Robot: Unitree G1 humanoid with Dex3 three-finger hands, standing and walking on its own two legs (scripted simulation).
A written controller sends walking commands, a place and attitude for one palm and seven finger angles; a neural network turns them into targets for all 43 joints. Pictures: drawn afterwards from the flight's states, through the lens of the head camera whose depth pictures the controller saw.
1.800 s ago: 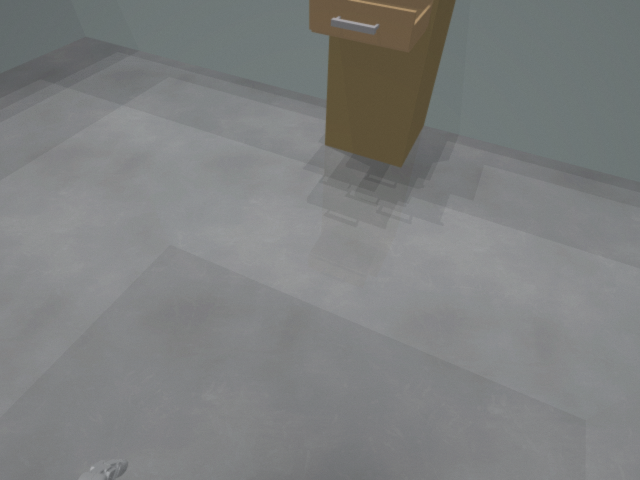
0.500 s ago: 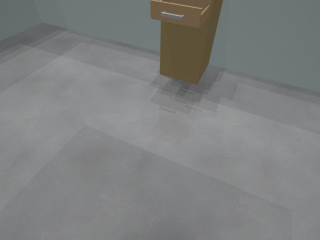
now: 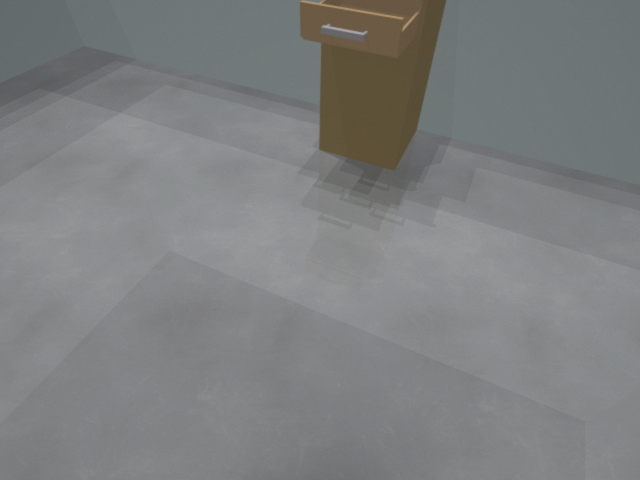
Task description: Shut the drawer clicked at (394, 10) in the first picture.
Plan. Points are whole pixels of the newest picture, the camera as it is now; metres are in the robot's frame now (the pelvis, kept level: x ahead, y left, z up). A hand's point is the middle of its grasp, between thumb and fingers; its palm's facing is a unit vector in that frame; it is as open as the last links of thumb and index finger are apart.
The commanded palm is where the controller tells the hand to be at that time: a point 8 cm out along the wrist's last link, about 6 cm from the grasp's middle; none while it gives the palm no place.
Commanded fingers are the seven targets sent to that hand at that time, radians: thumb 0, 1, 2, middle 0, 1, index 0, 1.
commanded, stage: walk to a spot facing it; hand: left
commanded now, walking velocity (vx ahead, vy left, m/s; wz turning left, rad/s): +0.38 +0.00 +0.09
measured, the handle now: (345, 31) +1.54 +0.00 -0.04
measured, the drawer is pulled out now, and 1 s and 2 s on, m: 0.25 0.25 0.25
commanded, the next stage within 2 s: turn to face it in 1.82 s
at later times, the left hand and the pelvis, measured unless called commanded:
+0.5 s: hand (192, 478) +0.16 +0.20 -0.19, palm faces +0.00 -0.99 -0.15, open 7.3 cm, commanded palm none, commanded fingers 0.00 0.90 0.90 -0.20 -0.30 -0.20 -0.30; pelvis +0.13 +0.02 -0.01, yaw +1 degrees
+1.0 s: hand (218, 370) +0.34 +0.21 -0.21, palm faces +0.13 -0.98 -0.14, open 7.3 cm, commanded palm none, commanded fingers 0.00 0.90 0.90 -0.20 -0.30 -0.20 -0.30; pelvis +0.36 +0.03 -0.03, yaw +4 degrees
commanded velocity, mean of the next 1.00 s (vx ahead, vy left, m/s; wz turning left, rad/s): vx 0.38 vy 0.00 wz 0.05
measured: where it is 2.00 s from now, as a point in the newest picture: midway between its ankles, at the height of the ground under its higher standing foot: (322, 320)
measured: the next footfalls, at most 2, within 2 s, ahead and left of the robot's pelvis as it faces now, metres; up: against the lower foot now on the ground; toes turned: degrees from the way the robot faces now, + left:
right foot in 0.62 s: +0.34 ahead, -0.12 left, +0.00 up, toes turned -7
left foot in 0.98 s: +0.46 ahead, +0.14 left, +0.00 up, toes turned +14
